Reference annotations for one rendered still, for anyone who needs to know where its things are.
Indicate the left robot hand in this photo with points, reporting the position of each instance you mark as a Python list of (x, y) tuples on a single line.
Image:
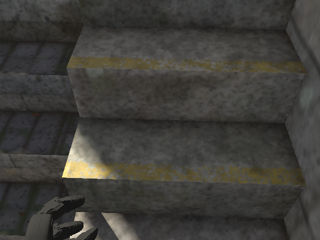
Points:
[(41, 227)]

